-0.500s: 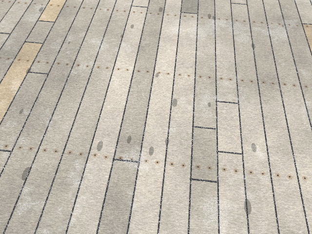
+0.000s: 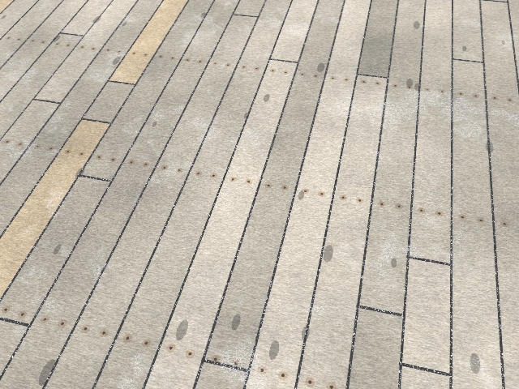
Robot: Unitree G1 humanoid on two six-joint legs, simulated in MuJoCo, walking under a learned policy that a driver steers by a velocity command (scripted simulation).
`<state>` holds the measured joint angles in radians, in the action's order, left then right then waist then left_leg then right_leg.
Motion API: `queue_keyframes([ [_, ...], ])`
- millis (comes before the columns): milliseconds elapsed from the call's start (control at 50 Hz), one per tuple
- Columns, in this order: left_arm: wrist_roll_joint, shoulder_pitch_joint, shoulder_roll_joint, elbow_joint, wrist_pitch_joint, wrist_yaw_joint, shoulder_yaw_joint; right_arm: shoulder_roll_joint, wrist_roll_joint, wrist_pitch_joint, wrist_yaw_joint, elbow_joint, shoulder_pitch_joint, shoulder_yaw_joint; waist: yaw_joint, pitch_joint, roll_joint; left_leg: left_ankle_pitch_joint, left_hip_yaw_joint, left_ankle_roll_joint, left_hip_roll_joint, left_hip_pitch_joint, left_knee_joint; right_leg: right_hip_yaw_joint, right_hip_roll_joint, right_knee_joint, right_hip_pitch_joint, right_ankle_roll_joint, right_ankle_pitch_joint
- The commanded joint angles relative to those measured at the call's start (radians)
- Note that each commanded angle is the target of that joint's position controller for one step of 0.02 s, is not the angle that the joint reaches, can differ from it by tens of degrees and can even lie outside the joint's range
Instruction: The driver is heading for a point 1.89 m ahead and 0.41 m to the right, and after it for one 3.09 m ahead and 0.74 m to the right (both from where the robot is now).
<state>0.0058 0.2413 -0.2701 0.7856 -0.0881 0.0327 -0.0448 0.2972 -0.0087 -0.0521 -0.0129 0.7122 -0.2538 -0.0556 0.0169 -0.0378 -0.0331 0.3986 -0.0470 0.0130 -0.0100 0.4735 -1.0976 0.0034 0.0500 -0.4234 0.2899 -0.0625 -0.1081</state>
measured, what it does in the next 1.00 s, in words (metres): walks ahead, turning right: left foot, then right foot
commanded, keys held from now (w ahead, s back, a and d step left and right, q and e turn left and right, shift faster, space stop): e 0.60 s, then no key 0.38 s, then q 0.02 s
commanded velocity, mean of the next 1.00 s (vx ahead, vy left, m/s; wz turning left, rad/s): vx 0.07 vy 0.00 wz -0.37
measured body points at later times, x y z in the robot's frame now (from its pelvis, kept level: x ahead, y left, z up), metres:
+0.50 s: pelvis +0.11 +0.02 +0.00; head +0.15 +0.03 +0.45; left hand +0.31 +0.28 -0.11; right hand +0.20 -0.28 -0.09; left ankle +0.19 +0.12 -0.74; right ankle +0.06 -0.10 -0.67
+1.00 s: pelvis +0.10 -0.03 +0.00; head +0.11 -0.05 +0.45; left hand +0.35 +0.13 -0.09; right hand +0.08 -0.33 -0.13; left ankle +0.16 +0.12 -0.71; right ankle +0.07 -0.11 -0.74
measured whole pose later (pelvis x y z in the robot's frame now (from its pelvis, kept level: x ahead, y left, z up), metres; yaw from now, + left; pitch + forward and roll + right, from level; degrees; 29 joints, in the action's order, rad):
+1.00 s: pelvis +0.10 -0.03 +0.00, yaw -25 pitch +0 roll +0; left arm 0.01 0.13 -0.23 0.73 0.01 -0.01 -0.02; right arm 0.29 0.01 0.03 -0.03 0.82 -0.17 -0.07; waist -0.01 -0.03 -0.03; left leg 0.37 -0.03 0.08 -0.05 0.33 -0.72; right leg 0.01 0.05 -0.46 0.23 -0.05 -0.22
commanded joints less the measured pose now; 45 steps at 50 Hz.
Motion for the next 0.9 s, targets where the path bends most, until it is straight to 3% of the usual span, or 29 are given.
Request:
queue_keyframes([
  [20,0.001,-0.030,-0.162,-0.049,-0.004,-0.016,-0.036,0.037,-0.003,-0.010,-0.010,-0.076,-0.024,-0.010,-0.041,0.103,0.150,-0.034,-0.010,0.044,-0.032,0.055,0.166,0.230,-0.251,0.111,-0.135,-0.201,0.749],
  [80,-0.022,-0.012,-0.211,-0.039,0.030,-0.036,-0.059,0.049,0.002,0.001,-0.016,-0.074,0.033,-0.012,-0.021,0.147,0.130,-0.180,0.004,0.059,0.016,-0.009,0.323,0.193,-0.210,0.094,-0.122,-0.162,0.662],
  [120,-0.034,0.006,-0.210,-0.033,0.048,-0.045,-0.061,0.054,0.007,0.013,-0.016,-0.083,0.084,-0.014,-0.005,0.149,0.132,-0.250,-0.012,0.062,0.030,-0.032,0.390,0.217,-0.209,0.085,-0.112,-0.142,0.564],
  [180,-0.035,0.013,-0.200,-0.031,0.072,-0.056,-0.063,0.060,0.009,0.017,-0.011,-0.104,0.152,-0.018,0.008,0.125,0.146,-0.249,-0.036,0.056,0.044,-0.056,0.477,0.281,-0.206,0.059,-0.106,-0.128,0.392],
  [240,-0.037,-0.040,-0.188,-0.056,0.089,-0.066,-0.063,0.084,0.010,-0.003,-0.002,-0.095,0.118,-0.032,-0.037,0.110,0.160,-0.306,-0.044,0.025,0.045,-0.155,0.660,0.361,-0.175,-0.014,-0.103,-0.087,0.224],
  [260,-0.035,-0.044,-0.163,-0.066,0.091,-0.067,-0.056,0.104,0.001,-0.011,-0.004,-0.089,0.091,-0.039,-0.049,0.122,0.140,-0.426,-0.055,-0.005,-0.001,-0.252,0.743,0.355,-0.133,-0.072,-0.067,-0.050,0.148],
  [280,-0.015,-0.021,-0.106,-0.084,0.088,-0.066,-0.038,0.168,-0.018,-0.012,-0.017,-0.094,0.049,-0.053,-0.039,0.197,0.005,-0.665,-0.196,-0.079,-0.194,-0.421,0.721,0.284,-0.067,-0.251,0.034,-0.001,-0.072],
  [300,-0.010,0.118,-0.060,-0.082,0.083,-0.063,-0.026,0.198,-0.034,0.008,-0.022,-0.106,0.063,-0.057,0.027,0.242,-0.217,-0.925,-0.416,-0.251,-0.399,-0.567,0.688,0.155,0.065,-0.454,0.241,0.057,-0.598],
  [320,-0.014,0.135,-0.148,-0.071,0.084,-0.061,-0.044,0.155,-0.020,0.019,-0.018,-0.096,0.040,-0.054,0.001,0.261,-0.209,-0.816,-0.506,-0.324,-0.453,-0.534,0.723,0.118,0.010,-0.644,0.304,0.096,-0.609],
  [340,-0.026,0.094,-0.208,-0.061,0.096,-0.064,-0.067,0.103,-0.015,0.019,-0.017,-0.105,0.069,-0.038,-0.009,0.205,-0.117,-0.711,-0.402,-0.294,-0.382,-0.482,0.728,0.122,-0.023,-0.743,0.324,0.117,-0.533],
  [360,-0.029,0.074,-0.208,-0.055,0.114,-0.070,-0.074,0.084,-0.012,0.023,-0.015,-0.107,0.118,-0.031,0.003,0.166,-0.076,-0.621,-0.301,-0.250,-0.318,-0.424,0.736,0.112,-0.042,-0.770,0.331,0.135,-0.466],
  [380,-0.027,0.063,-0.202,-0.058,0.132,-0.075,-0.076,0.077,-0.006,0.027,-0.015,-0.110,0.155,-0.027,0.008,0.134,-0.079,-0.556,-0.239,-0.229,-0.286,-0.367,0.753,0.107,-0.057,-0.776,0.323,0.150,-0.418],
  [420,-0.027,0.047,-0.152,-0.079,0.147,-0.071,-0.065,0.098,-0.015,0.034,-0.018,-0.097,0.175,-0.032,0.012,0.094,-0.106,-0.524,-0.133,-0.225,-0.235,-0.271,0.792,0.058,-0.060,-0.732,0.266,0.166,-0.342],
  [500,-0.022,-0.020,-0.114,-0.133,0.144,-0.055,-0.049,0.121,-0.011,0.042,-0.028,-0.077,0.161,-0.044,-0.018,0.128,-0.125,-0.538,-0.061,-0.248,-0.258,-0.312,0.798,0.022,-0.091,-0.540,0.210,0.162,-0.288],
  [580,-0.021,-0.047,-0.130,-0.163,0.146,-0.033,-0.050,0.162,0.001,0.050,-0.019,-0.059,0.159,-0.059,-0.030,0.146,-0.132,-0.526,-0.025,-0.244,-0.293,-0.317,0.786,-0.023,-0.093,-0.378,0.103,0.126,-0.257],
  [620,-0.020,-0.039,-0.135,-0.168,0.150,-0.024,-0.054,0.173,0.016,0.051,-0.014,-0.046,0.158,-0.062,-0.019,0.137,-0.129,-0.496,-0.020,-0.222,-0.300,-0.316,0.755,-0.039,-0.082,-0.269,0.048,0.095,-0.229],
  [660,-0.012,0.024,-0.133,-0.143,0.149,-0.021,-0.060,0.158,0.037,0.055,-0.011,-0.023,0.153,-0.056,0.019,0.133,-0.099,-0.417,0.023,-0.156,-0.260,-0.254,0.668,-0.060,-0.041,-0.054,-0.101,0.040,-0.088],
  [680,-0.007,0.046,-0.170,-0.140,0.148,-0.028,-0.070,0.117,0.030,0.053,-0.005,0.002,0.100,-0.044,0.015,0.129,0.002,-0.281,0.090,-0.074,-0.205,-0.153,0.554,0.038,-0.094,0.043,-0.216,-0.001,0.060],
  [700,-0.003,0.037,-0.278,-0.167,0.149,-0.048,-0.087,0.043,-0.028,0.049,0.008,-0.025,0.070,-0.018,-0.037,0.142,0.332,0.160,0.199,0.044,-0.066,0.087,0.271,0.375,-0.374,0.052,-0.347,-0.119,0.410],
  [720,0.031,0.034,-0.260,-0.184,0.131,-0.040,-0.077,0.098,-0.014,0.051,-0.007,-0.047,0.176,-0.037,0.048,0.142,0.288,0.275,0.069,0.056,-0.022,0.136,0.095,0.443,-0.453,0.092,-0.199,-0.264,0.371],
  [740,0.038,0.004,-0.231,-0.178,0.112,-0.035,-0.066,0.134,0.008,0.058,-0.015,-0.039,0.190,-0.050,0.036,0.116,0.200,0.218,0.026,0.046,-0.039,0.124,0.009,0.364,-0.393,0.105,-0.158,-0.246,0.296],
  [760,0.024,-0.051,-0.204,-0.172,0.098,-0.035,-0.059,0.127,0.015,0.065,-0.020,-0.018,0.159,-0.053,0.004,0.098,0.176,0.142,0.012,0.040,-0.045,0.125,0.001,0.295,-0.334,0.104,-0.146,-0.193,0.232],
  [780,0.011,-0.087,-0.175,-0.173,0.092,-0.037,-0.049,0.123,0.009,0.073,-0.027,0.010,0.131,-0.056,-0.009,0.097,0.158,0.086,0.005,0.045,-0.052,0.120,0.005,0.258,-0.302,0.102,-0.151,-0.156,0.201],
  [800,0.004,-0.114,-0.156,-0.170,0.088,-0.041,-0.039,0.121,0.002,0.079,-0.031,0.021,0.111,-0.057,-0.025,0.093,0.165,0.030,0.005,0.056,-0.049,0.088,-0.005,0.229,-0.283,0.102,-0.129,-0.147,0.243],
  [840,0.010,-0.122,-0.116,-0.159,0.082,-0.047,-0.021,0.101,0.009,0.077,-0.030,0.034,0.087,-0.054,-0.039,0.111,0.166,-0.032,0.005,0.069,-0.043,0.033,0.020,0.191,-0.259,0.100,-0.131,-0.147,0.288],
  [900,0.007,-0.117,-0.116,-0.136,0.081,-0.051,-0.020,0.069,0.012,0.075,-0.026,0.037,0.114,-0.037,-0.017,0.103,0.165,-0.053,0.003,0.076,-0.055,-0.020,0.228,0.187,-0.246,0.094,-0.170,-0.142,0.229],
])
Velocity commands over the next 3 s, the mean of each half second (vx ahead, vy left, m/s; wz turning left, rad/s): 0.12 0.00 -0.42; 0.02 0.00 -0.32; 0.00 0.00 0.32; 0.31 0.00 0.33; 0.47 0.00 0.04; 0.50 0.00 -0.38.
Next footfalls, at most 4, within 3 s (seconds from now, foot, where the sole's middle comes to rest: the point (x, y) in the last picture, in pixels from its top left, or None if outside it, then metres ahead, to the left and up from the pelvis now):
0.28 left None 0.23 0.12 -0.78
0.68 right None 0.11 -0.13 -0.78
1.06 left None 0.16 0.12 -0.78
2.06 right None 0.43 -0.13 -0.78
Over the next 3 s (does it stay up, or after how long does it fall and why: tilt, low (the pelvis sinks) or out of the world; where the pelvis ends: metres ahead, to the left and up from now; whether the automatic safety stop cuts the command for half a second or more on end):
stays up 0.81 -0.02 0.00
